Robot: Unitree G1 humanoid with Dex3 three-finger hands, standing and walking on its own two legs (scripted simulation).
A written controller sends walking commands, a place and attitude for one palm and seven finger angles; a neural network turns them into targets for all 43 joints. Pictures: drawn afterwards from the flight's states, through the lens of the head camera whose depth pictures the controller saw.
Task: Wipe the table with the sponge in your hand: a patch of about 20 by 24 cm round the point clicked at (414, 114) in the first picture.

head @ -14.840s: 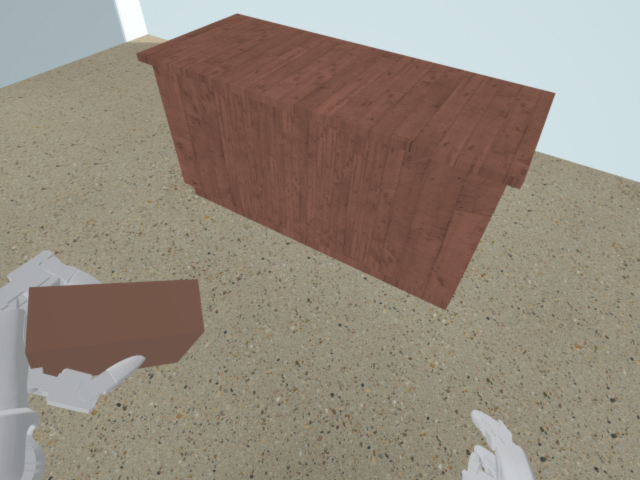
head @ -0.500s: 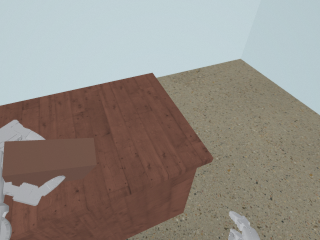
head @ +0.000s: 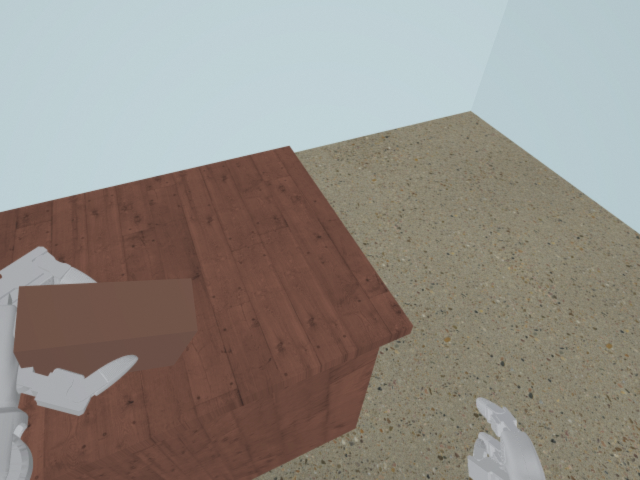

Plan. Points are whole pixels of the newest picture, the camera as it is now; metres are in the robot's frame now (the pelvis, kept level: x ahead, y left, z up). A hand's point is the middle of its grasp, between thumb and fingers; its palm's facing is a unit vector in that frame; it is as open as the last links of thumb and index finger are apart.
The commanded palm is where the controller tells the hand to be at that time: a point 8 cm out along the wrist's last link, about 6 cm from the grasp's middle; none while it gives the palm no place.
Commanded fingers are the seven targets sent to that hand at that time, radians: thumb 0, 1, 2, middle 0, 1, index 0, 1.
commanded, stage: come to a stop and stand still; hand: left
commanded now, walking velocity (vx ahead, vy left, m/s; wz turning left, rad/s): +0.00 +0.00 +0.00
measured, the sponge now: (136, 330) +0.23 +0.20 +0.13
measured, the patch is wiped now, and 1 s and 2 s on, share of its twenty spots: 0.00 0.00 0.00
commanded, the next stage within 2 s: look again from close up in 1.34 s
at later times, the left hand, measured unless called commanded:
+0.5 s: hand (36, 363) +0.19 +0.27 +0.14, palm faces +0.22 -0.87 -0.44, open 9.5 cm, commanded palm +0.14 +0.32 +0.18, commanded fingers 0.00 0.10 1.30 -1.20 -1.60 -1.20 -1.60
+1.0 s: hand (4, 325) +0.21 +0.31 +0.16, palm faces +0.32 -0.85 -0.42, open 9.5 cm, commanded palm +0.15 +0.34 +0.18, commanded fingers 0.00 0.10 1.30 -1.20 -1.60 -1.20 -1.60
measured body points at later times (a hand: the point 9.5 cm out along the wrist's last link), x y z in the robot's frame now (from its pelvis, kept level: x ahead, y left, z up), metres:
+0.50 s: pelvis -0.04 +0.05 +0.00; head -0.01 +0.06 +0.45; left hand +0.17 +0.32 +0.16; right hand +0.11 -0.19 -0.08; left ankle +0.02 +0.13 -0.74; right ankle -0.03 -0.08 -0.74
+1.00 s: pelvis -0.02 +0.06 +0.00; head +0.01 +0.09 +0.45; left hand +0.19 +0.35 +0.18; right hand +0.16 -0.15 -0.06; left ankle +0.02 +0.13 -0.74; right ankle -0.03 -0.07 -0.74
